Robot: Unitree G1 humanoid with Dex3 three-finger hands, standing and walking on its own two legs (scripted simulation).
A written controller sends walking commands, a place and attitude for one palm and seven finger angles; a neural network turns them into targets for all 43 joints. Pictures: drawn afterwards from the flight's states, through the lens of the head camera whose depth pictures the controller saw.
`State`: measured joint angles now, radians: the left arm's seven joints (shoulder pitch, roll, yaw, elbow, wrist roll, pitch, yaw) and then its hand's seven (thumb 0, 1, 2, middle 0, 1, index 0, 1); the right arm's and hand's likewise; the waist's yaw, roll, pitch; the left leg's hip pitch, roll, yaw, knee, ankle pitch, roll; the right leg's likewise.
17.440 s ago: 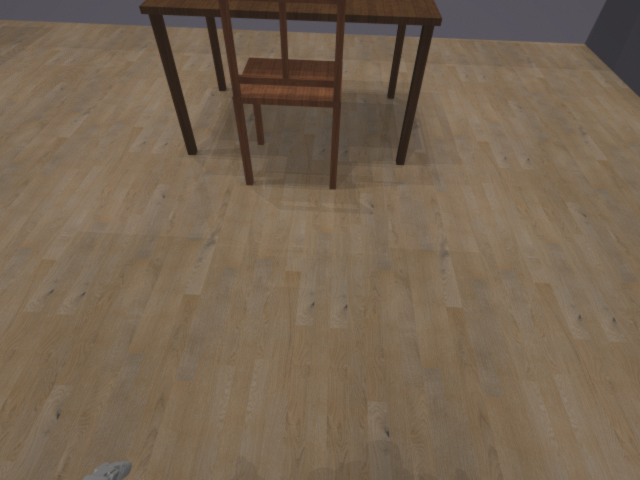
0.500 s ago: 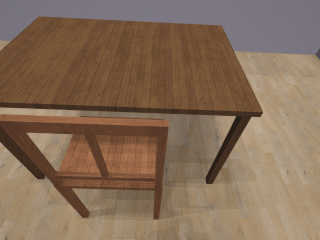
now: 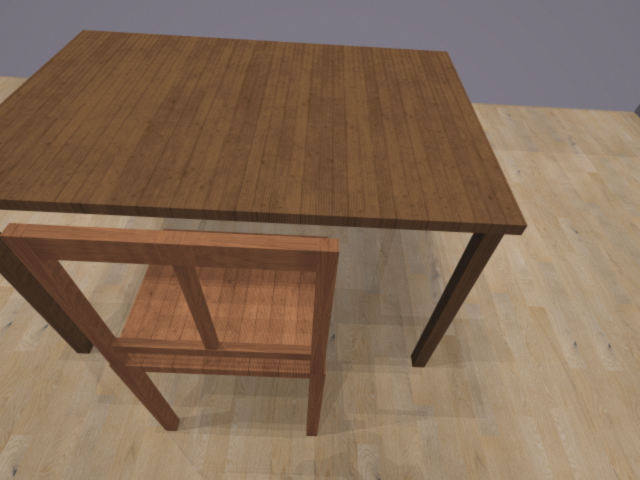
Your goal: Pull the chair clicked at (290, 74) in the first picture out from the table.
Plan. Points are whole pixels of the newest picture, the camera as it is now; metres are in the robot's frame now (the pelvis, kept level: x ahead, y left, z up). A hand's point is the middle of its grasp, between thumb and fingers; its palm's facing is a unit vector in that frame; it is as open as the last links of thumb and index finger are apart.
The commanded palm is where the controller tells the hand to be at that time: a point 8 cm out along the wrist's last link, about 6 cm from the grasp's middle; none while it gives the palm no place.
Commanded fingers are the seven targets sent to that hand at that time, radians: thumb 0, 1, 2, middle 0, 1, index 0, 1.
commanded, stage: look again from close up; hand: left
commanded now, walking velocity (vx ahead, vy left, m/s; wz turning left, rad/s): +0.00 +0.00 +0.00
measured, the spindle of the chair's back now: (199, 309) +0.38 +0.23 -0.09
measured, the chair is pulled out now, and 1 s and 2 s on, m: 0.00 0.00 0.00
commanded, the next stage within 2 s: raise the hand toward the chair's back in 0.76 s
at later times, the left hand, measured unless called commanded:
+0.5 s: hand out of the picture -0.03 +0.17 -0.18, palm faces +0.01 -0.98 -0.18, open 7.4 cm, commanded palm none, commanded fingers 0.00 0.90 0.90 -0.20 -0.30 -0.20 -0.30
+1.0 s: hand out of the picture +0.10 +0.21 -0.10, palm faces +0.20 -0.95 -0.26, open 7.4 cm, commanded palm +0.09 +0.23 -0.07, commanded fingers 0.00 0.71 0.82 -0.18 -0.27 -0.18 -0.27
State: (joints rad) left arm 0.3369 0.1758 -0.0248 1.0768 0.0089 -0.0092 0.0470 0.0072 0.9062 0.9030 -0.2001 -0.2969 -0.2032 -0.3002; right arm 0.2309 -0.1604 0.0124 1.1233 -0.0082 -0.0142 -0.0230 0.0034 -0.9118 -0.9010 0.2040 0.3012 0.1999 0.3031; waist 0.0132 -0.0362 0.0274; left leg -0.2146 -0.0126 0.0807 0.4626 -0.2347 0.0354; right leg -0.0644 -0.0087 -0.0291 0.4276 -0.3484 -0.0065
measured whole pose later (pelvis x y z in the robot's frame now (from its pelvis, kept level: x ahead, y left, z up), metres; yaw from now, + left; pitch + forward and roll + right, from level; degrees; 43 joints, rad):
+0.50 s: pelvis -0.01 +0.00 +0.00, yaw +0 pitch -1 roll +0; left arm 0.33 0.16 -0.03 1.08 0.01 -0.01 0.05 0.01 0.91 0.90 -0.20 -0.30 -0.20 -0.30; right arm 0.27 -0.14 0.01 1.14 -0.01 -0.02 -0.02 0.01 -0.91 -0.90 0.20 0.30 0.20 0.30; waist 0.01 -0.03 0.03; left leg -0.22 -0.01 0.09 0.44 -0.21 0.04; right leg -0.08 -0.01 -0.02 0.42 -0.33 0.00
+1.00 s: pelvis -0.02 +0.00 -0.01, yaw +1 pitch +2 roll +2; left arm 0.46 0.22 0.02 0.33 -0.12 0.02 0.13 0.04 0.93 0.89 -0.20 -0.29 -0.20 -0.30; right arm 0.34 -0.19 0.01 0.89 0.03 -0.21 -0.05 0.01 -0.92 -0.90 0.21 0.30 0.20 0.30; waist -0.03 -0.03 0.01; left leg -0.32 -0.05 0.08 0.49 -0.20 0.05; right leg -0.22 -0.05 -0.02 0.58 -0.39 -0.01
